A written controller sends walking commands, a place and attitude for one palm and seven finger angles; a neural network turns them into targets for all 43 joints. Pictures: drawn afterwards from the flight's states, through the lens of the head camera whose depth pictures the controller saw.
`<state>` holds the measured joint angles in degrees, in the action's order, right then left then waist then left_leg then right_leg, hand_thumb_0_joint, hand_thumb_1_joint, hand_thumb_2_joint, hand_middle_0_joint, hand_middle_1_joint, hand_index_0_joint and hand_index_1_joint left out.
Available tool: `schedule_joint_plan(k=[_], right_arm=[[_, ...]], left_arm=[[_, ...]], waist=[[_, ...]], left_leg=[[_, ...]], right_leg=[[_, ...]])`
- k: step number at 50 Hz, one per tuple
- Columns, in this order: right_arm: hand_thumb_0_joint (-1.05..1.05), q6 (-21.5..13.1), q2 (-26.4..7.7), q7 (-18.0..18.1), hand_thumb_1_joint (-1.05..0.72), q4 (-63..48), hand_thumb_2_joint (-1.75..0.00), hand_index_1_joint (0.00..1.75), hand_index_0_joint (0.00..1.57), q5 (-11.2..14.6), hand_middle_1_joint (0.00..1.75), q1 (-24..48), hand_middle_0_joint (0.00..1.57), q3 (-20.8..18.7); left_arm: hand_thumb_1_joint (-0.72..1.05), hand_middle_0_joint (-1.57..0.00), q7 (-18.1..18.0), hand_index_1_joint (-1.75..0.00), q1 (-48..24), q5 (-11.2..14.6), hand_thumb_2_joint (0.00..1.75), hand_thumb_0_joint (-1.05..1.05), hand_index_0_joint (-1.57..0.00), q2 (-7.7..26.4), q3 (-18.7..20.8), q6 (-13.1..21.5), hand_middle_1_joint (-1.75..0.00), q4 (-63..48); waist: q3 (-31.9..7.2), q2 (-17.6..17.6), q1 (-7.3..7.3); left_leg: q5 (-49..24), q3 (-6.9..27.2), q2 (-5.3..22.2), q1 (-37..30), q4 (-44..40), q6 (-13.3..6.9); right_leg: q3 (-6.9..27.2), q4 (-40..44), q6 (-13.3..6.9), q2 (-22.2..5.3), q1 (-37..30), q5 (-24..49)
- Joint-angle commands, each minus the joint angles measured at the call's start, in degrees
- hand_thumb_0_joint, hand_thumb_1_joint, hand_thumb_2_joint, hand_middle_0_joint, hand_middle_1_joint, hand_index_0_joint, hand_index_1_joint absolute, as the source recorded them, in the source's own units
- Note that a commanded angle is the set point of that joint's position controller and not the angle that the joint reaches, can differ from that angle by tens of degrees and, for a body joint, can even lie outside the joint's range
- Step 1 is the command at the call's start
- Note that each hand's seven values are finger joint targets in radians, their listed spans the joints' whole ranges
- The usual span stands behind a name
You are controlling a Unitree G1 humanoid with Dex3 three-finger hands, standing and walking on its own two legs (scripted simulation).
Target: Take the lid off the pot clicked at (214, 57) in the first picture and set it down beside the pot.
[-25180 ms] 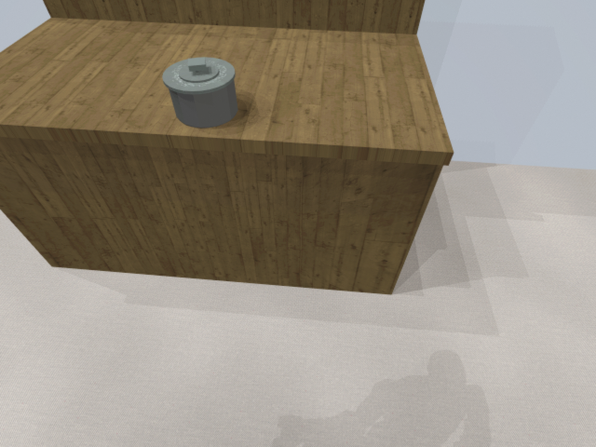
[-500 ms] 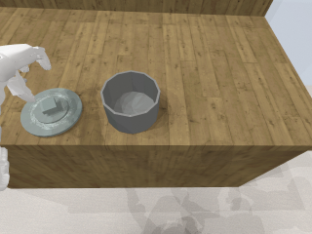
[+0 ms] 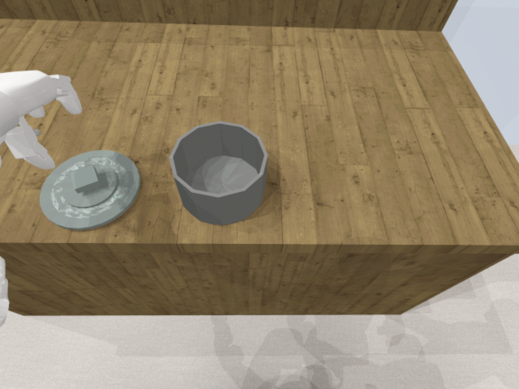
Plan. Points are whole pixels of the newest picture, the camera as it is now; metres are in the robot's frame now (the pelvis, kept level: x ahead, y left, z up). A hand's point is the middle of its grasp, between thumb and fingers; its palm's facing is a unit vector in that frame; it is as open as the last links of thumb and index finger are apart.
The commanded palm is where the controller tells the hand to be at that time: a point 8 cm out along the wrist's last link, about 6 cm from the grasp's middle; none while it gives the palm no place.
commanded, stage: draw the hand back to the body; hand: left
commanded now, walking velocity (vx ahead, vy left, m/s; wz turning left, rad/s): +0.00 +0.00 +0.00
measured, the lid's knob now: (85, 179) +0.47 +0.31 -0.01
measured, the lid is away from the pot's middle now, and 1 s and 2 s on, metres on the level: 0.24 0.24 0.24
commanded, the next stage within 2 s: none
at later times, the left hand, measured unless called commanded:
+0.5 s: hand (60, 143) +0.40 +0.25 +0.16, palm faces +0.20 -0.85 -0.49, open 10.9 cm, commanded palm +0.35 +0.30 +0.19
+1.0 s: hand (53, 178) +0.34 +0.23 +0.18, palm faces +0.43 -0.85 -0.30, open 9.1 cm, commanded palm +0.28 +0.26 +0.19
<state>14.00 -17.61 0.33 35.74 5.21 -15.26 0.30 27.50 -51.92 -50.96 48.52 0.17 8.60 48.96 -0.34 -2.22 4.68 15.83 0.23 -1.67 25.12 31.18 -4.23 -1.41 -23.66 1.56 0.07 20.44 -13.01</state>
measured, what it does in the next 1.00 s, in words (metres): stands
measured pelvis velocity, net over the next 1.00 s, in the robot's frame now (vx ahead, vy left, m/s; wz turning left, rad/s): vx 0.01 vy -0.05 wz -0.01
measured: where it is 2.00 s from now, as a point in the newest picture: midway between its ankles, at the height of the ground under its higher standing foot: outside the picture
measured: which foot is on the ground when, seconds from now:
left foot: down 0.00-1.00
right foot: down 0.00-1.00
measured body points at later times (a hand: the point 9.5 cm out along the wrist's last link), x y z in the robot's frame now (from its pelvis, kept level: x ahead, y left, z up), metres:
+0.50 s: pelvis +0.00 -0.01 +0.01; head +0.04 +0.00 +0.45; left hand +0.39 +0.30 +0.18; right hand +0.13 -0.25 -0.11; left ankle -0.01 +0.07 -0.74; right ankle -0.02 -0.15 -0.74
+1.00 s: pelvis +0.01 -0.05 +0.01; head +0.03 -0.06 +0.46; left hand +0.31 +0.27 +0.19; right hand +0.17 -0.30 -0.10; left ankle -0.01 +0.07 -0.74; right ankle -0.02 -0.15 -0.74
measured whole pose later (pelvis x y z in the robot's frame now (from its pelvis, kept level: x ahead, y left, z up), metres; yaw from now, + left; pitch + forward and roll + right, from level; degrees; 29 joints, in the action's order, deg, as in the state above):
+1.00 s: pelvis +0.01 -0.05 +0.01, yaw -1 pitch -1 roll -1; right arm 0.2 -16.1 2.4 38.3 3.0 -10.0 0.3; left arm -4.8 -7.8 4.4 24.4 19.8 4.1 6.9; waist 1.9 -3.3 -1.5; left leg 14.8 0.0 1.0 8.3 23.7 -0.3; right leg -0.8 -19.9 -1.8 2.7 5.9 -13.4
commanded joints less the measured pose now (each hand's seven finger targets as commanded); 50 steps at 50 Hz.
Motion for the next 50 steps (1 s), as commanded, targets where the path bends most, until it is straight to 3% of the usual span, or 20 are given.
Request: schedule_joint_plan(k=[1, 2, 3, 10, 16, 17, 18, 19, 21, 22, 25, 26, 28, 31, 34, 37, 41, 43, 46, 50], right_arm=[[0.00, -1.27, -9.58, 0.09, -0.90, -6.20, -0.90, 0.30, 0.20, -0.17, 0.30, -1.80, 0.20, -3.24], [0.00, -0.88, -9.65, -0.04, -0.90, -6.65, -0.90, 0.30, 0.20, -0.34, 0.30, -1.36, 0.20, -3.32], [0.00, -0.99, -9.30, -0.14, -0.90, -6.99, -0.90, 0.30, 0.20, -0.27, 0.30, -0.57, 0.20, -3.36], [0.00, -1.44, -8.78, -0.51, -0.90, -7.99, -0.90, 0.30, 0.20, -0.37, 0.30, 1.08, 0.20, -3.15], [0.00, -1.48, -8.44, -0.82, -0.90, -9.06, -0.90, 0.30, 0.20, -0.47, 0.30, 3.65, 0.20, -3.16], [0.00, -5.02, -3.98, -0.06, -0.90, -10.48, -0.90, 0.30, 0.20, -0.16, 0.30, -4.27, 0.20, -2.75], [0.00, -6.78, -5.64, 0.71, -0.90, -9.52, -0.90, 0.30, 0.20, -0.42, 0.30, -1.69, 0.20, -1.89], [0.00, -8.09, -6.13, 1.46, -0.90, -9.66, -0.90, 0.30, 0.20, -0.76, 0.30, -0.04, 0.20, -1.84], [0.00, -9.16, -7.25, 2.29, -0.90, -7.24, -0.90, 0.30, 0.20, -1.09, 0.30, 1.47, 0.20, -1.60], [0.00, -10.06, -7.12, 2.49, -0.90, -7.15, -0.90, 0.30, 0.20, -1.08, 0.30, 2.47, 0.20, -1.43], [0.00, -13.37, -6.22, 2.57, -0.90, -6.94, -0.90, 0.30, 0.20, -1.67, 0.30, 4.05, 0.20, -1.12], [0.00, -14.07, -6.23, 2.55, -0.90, -6.57, -0.90, 0.30, 0.20, -2.23, 0.30, 4.33, 0.20, -1.10], [0.00, -14.76, -5.46, 2.21, -0.90, -6.15, -0.90, 0.30, 0.20, -2.61, 0.30, 4.31, 0.20, -1.35], [0.00, -14.81, -5.46, 1.88, -0.90, -6.29, -0.90, 0.30, 0.20, -2.37, 0.30, 4.88, 0.20, -1.99], [0.00, -15.96, -5.19, 1.70, -0.90, -6.68, -0.90, 0.30, 0.20, -2.32, 0.30, 6.14, 0.20, -2.06], [0.00, -15.86, -5.38, 2.00, -0.90, -5.97, -0.90, 0.30, 0.20, -2.29, 0.30, 6.64, 0.20, -2.16], [0.00, -16.60, -5.01, 2.04, -0.90, -5.99, -0.90, 0.30, 0.20, -2.07, 0.30, 8.09, 0.20, -2.10], [0.00, -16.59, -5.00, 2.24, -0.90, -5.51, -0.90, 0.30, 0.20, -2.13, 0.30, 8.29, 0.20, -2.09], [0.00, -16.74, -4.85, 2.39, -0.90, -5.77, -0.90, 0.30, 0.20, -2.03, 0.30, 9.34, 0.20, -2.12], [0.00, -16.93, -4.24, 2.54, -0.90, -5.94, -0.90, 0.30, 0.20, -2.19, 0.30, 10.77, 0.20, -1.84]], left_arm=[[0.05, -0.30, -2.34, -0.94, -19.29, 2.12, 0.51, 0.00, -0.30, 17.62, 6.72, -0.66, -0.94, -12.79], [0.05, -0.30, -2.64, -0.94, -19.69, 2.02, 0.51, 0.00, -0.30, 20.14, 8.98, -0.94, -0.94, -16.00], [0.05, -0.30, -2.66, -0.94, -21.14, 2.04, 0.51, 0.00, -0.30, 18.36, 7.22, -1.02, -0.94, -19.69], [0.05, -0.30, -3.02, -0.94, -10.69, 3.36, 0.51, 0.00, -0.30, 17.74, 9.62, -1.95, -0.94, -20.40], [0.05, -0.30, -2.88, -0.94, -8.13, 4.84, 0.51, 0.00, -0.30, 16.17, 9.62, -2.33, -0.94, -29.18], [0.05, -0.30, -12.50, -0.94, -13.59, 36.69, 0.51, 0.00, -0.30, -1.59, 14.03, -0.43, -0.94, -31.25], [0.05, -0.30, -17.58, -0.94, -6.19, 39.55, 0.51, 0.00, -0.30, -1.83, 13.15, -0.33, -0.94, -29.56], [0.05, -0.30, -20.93, -0.94, -1.31, 43.97, 0.51, 0.00, -0.30, -3.85, 14.41, -0.46, -0.94, -27.22], [0.05, -0.30, -25.53, -0.94, 1.04, 48.86, 0.51, 0.00, -0.30, -2.44, 18.12, -0.72, -0.94, -25.12], [0.05, -0.30, -26.97, -0.94, -1.81, 50.18, 0.51, 0.00, -0.30, -2.98, 17.95, -0.12, -0.94, -29.34], [0.12, -0.30, -30.58, -0.90, -3.83, 51.36, 0.54, 0.00, -0.30, -0.39, 22.27, 1.38, -0.90, -41.95], [0.14, -0.29, -31.67, -0.88, -0.38, 51.31, 0.55, 0.00, -0.29, 2.54, 26.00, 1.52, -0.88, -44.37], [0.18, -0.29, -32.39, -0.85, 10.81, 52.42, 0.57, 0.00, -0.29, -1.73, 26.26, 0.41, -0.85, -41.25], [0.24, -0.28, -32.21, -0.80, 16.11, 53.93, 0.60, 0.00, -0.28, -4.95, 25.31, -0.35, -0.80, -41.85], [0.31, -0.27, -32.35, -0.75, 17.44, 54.32, 0.63, 0.00, -0.27, -5.88, 24.78, -0.12, -0.75, -48.95], [0.37, -0.26, -32.53, -0.70, 19.57, 54.58, 0.66, 0.00, -0.26, -7.73, 23.70, -0.99, -0.70, -46.97], [0.46, -0.25, -32.84, -0.64, 22.74, 55.03, 0.70, 0.00, -0.25, -7.37, 24.63, -0.60, -0.64, -53.04], [0.50, -0.25, -33.03, -0.61, 24.27, 55.34, 0.71, 0.00, -0.25, -9.12, 23.54, -1.16, -0.61, -51.14], [0.56, -0.24, -33.26, -0.56, 26.45, 55.53, 0.74, 0.00, -0.24, -7.33, 25.65, -0.80, -0.56, -54.90], [0.65, -0.23, -33.24, -0.49, 31.64, 56.10, 0.78, 0.00, -0.23, -9.00, 25.72, -0.96, -0.49, -55.54]], waist=[[-23.51, -4.55, -0.59], [-25.32, -4.89, -0.83], [-26.17, -7.24, -0.52], [-22.58, -4.71, -1.38], [-22.25, -6.18, -1.71], [-18.53, -5.61, 0.24], [-16.84, -5.15, -0.97], [-15.86, -1.88, -1.66], [-13.34, 3.79, -2.35], [-13.86, 2.76, -2.33], [-18.58, -10.77, -3.53], [-19.10, -12.01, -4.38], [-16.32, -8.38, -5.11], [-13.38, -1.45, -4.99], [-15.26, -4.40, -5.25], [-12.09, -0.66, -4.67], [-14.39, -3.32, -5.16], [-11.40, -0.77, -5.06], [-13.18, -1.69, -5.54], [-11.41, -0.30, -6.26]], left_leg=[[-32.81, 3.49, 0.47, -21.50, -0.82, -0.97], [-32.21, 3.79, 0.20, -22.59, -0.90, -1.01], [-34.32, 4.23, 0.38, -24.59, -0.96, -0.88], [-30.50, 4.33, 0.18, -22.55, -1.96, -0.55], [-30.41, 4.85, 0.36, -24.18, -2.89, -0.39], [-21.59, 6.84, 4.67, -34.52, -5.09, 3.02], [-18.21, 10.11, 6.69, -36.54, -7.68, 3.60], [-14.59, 9.26, 6.49, -33.74, -9.01, 3.05], [-9.24, 5.28, 4.94, -25.72, -9.65, 1.71], [-9.77, 4.54, 4.56, -25.17, -10.10, 1.69], [-18.51, 4.98, 4.33, -31.07, -9.23, 3.06], [-23.20, 4.50, 4.33, -31.38, -8.15, 3.14], [-27.90, 3.23, 4.18, -28.09, -7.40, 3.16], [-26.75, 1.57, 4.00, -23.98, -7.29, 2.16], [-28.67, 1.12, 3.61, -26.70, -6.64, 1.74], [-24.76, 0.09, 3.11, -24.26, -7.11, 1.27], [-24.58, -0.52, 2.50, -25.95, -6.85, 1.01], [-22.09, -0.77, 2.26, -24.45, -7.25, 0.82], [-22.01, -1.29, 1.92, -25.09, -7.23, 0.72], [-20.26, -1.65, 1.88, -24.08, -7.71, 0.71]], right_leg=[[-2.36, 0.30, -3.23, 3.60, -2.77, 16.88], [-2.11, 0.47, -3.12, 3.61, -3.66, 16.63], [-2.13, 0.48, -3.21, 3.63, -3.02, 16.61], [-2.45, 1.29, -3.35, 3.54, -3.79, 14.55], [-2.37, 2.34, -3.47, 3.23, -4.39, 13.81], [-2.72, 2.74, -5.08, 2.48, 0.28, 9.55], [-1.83, 3.71, -5.16, 2.49, 0.94, 4.09], [-0.95, 4.79, -5.01, 2.03, -0.35, 3.30], [-0.30, 5.26, -4.58, 1.42, -5.65, 7.45], [-0.30, 4.85, -4.39, 1.33, -6.99, 8.78], [-0.45, 4.12, -4.59, 1.18, -8.84, 10.87], [-0.35, 3.97, -4.58, 1.13, -10.22, 12.68], [-0.84, 3.35, -4.29, 1.25, -12.73, 16.67], [-0.90, 3.22, -3.78, 1.12, -14.94, 20.01], [-0.30, 3.38, -3.48, 1.11, -14.87, 21.68], [-0.19, 3.82, -3.19, 1.34, -14.29, 21.53], [0.32, 4.01, -2.98, 0.81, -16.26, 23.35], [0.21, 4.28, -2.83, 0.96, -15.19, 22.87], [0.58, 4.21, -2.52, 0.52, -17.24, 24.74], [0.93, 4.37, -2.14, 0.35, -17.35, 24.84]])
